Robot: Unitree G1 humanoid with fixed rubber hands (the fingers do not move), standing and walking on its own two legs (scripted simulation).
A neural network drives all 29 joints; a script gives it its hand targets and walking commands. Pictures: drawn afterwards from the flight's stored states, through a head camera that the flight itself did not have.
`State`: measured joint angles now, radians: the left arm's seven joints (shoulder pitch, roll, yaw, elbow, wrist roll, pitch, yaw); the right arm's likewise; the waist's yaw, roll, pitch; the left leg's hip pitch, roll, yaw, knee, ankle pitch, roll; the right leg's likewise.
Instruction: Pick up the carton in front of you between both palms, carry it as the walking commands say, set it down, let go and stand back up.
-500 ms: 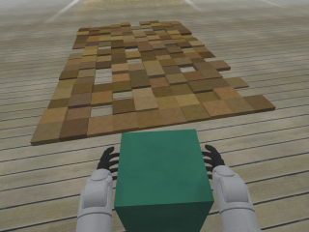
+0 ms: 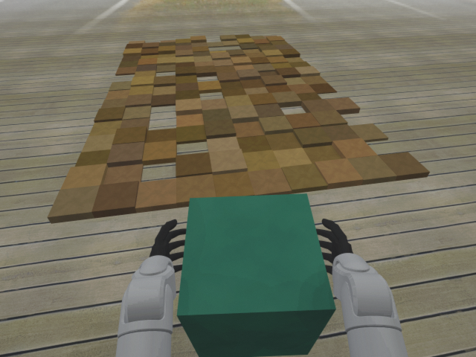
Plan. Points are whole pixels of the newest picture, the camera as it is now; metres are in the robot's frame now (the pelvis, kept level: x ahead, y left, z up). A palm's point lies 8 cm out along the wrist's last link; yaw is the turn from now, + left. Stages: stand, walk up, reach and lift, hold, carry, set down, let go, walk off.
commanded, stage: carry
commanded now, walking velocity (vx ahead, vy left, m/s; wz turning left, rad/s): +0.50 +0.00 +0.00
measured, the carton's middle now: (251, 279) +0.30 -0.01 -0.01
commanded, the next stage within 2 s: none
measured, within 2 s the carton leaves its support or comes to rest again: neither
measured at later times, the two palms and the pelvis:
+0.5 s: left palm (178, 184) +0.46 +0.13 +0.09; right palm (321, 180) +0.46 -0.17 +0.09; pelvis +0.20 -0.02 +0.01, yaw +0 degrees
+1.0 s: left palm (180, 116) +0.79 +0.16 +0.08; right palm (281, 115) +0.77 -0.13 +0.08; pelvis +0.52 +0.03 +0.01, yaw -2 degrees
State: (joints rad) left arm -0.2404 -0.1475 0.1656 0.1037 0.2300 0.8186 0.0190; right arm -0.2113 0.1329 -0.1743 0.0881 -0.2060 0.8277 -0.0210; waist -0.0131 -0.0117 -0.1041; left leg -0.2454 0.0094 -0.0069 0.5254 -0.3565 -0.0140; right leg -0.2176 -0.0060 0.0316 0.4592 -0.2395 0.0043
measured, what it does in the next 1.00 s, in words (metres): walks ahead: right foot, then left foot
